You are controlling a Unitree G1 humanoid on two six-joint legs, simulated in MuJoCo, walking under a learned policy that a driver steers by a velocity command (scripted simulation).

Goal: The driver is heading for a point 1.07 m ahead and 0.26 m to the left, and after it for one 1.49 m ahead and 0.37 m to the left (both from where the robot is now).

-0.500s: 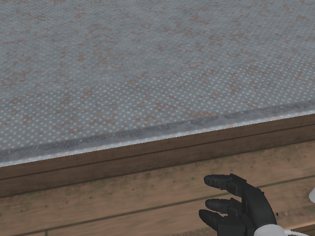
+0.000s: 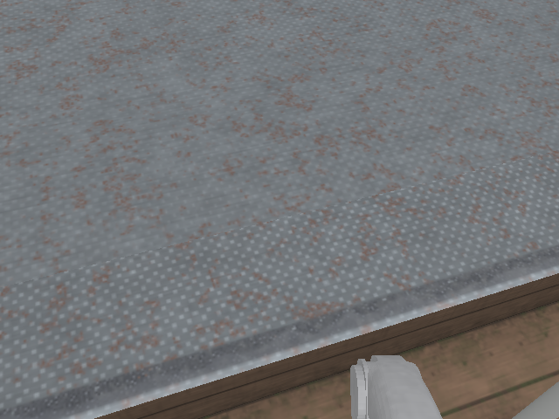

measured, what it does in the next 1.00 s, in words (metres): climbs, turning left: right foot 0.17 m higher, then left foot 0.17 m higher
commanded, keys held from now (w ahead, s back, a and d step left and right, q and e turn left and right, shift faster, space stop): no key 0.06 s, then w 0.18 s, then w+q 0.76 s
